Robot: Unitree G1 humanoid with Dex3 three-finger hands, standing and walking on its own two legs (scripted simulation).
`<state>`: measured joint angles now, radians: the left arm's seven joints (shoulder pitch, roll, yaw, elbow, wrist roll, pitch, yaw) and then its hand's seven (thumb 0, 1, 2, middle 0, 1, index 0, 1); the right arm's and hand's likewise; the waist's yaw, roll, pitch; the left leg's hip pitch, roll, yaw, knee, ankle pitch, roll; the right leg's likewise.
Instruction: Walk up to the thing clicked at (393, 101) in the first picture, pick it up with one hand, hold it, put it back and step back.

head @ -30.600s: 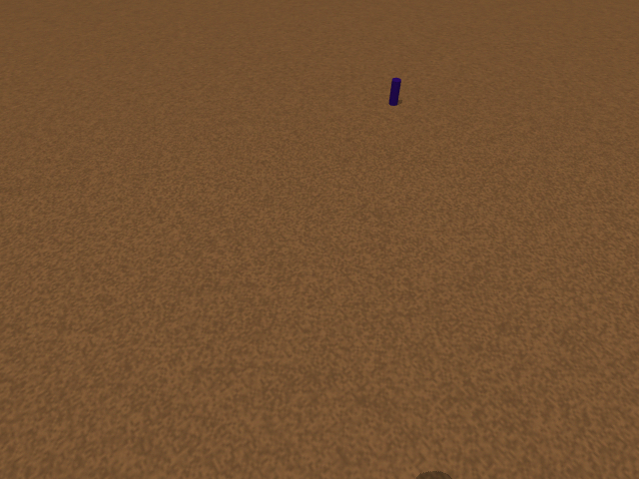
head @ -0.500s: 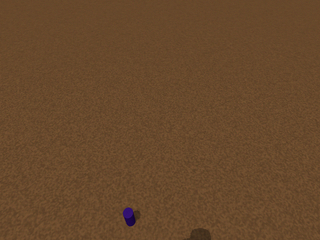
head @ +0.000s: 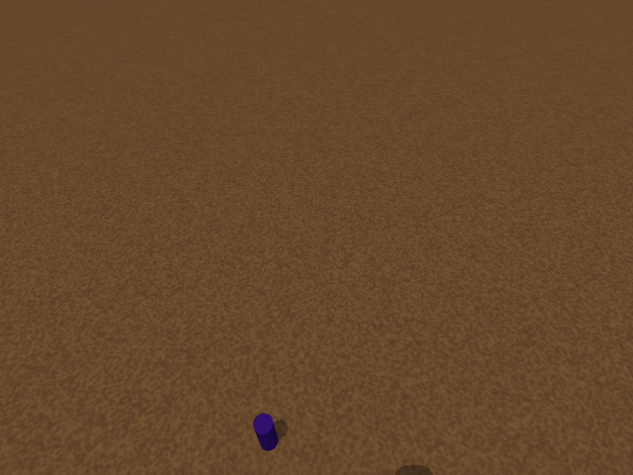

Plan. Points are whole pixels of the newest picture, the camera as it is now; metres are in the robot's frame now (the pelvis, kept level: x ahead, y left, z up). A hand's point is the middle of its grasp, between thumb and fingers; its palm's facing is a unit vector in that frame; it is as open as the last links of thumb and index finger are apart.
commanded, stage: stand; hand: left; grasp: from the side
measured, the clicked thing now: (266, 432) +0.40 +0.19 -0.70
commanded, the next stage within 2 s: step back in 1.30 s
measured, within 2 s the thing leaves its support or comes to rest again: neither
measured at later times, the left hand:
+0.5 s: hand out of the picture +0.08 +0.24 -0.16, palm faces -0.03 -0.94 -0.34, open 7.4 cm
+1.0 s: hand out of the picture +0.10 +0.24 -0.15, palm faces -0.01 -0.94 -0.33, open 7.4 cm
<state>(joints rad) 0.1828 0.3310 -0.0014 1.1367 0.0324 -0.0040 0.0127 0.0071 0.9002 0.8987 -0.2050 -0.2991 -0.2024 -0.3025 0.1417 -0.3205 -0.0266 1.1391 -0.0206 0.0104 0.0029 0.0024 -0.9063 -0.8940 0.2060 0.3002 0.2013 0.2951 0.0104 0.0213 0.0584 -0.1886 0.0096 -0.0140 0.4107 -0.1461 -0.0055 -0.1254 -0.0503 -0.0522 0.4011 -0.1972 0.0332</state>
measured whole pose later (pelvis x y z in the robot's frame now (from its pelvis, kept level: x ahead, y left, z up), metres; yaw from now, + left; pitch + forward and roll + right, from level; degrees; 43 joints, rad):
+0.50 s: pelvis +0.02 -0.01 +0.00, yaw +0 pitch -3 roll +0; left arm 0.12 0.33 0.01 1.15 0.02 -0.01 0.00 0.01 0.90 0.90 -0.21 -0.30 -0.20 -0.30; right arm 0.12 -0.33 -0.01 1.16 -0.02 0.00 0.00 0.00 -0.91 -0.89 0.21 0.30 0.20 0.30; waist 0.00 0.01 0.06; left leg -0.16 0.02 -0.01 0.37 -0.15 -0.01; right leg -0.10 -0.04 -0.05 0.36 -0.20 0.03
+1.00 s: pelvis +0.03 -0.01 +0.01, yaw +0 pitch -3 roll +0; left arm 0.12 0.33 0.01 1.15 0.02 -0.01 0.00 0.01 0.90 0.90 -0.20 -0.30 -0.20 -0.30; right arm 0.10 -0.34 -0.01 1.16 -0.01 -0.01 0.00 0.00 -0.91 -0.89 0.21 0.30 0.20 0.30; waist 0.00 0.01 0.05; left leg -0.13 0.02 -0.01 0.33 -0.15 -0.02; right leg -0.07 -0.04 -0.05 0.32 -0.20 0.03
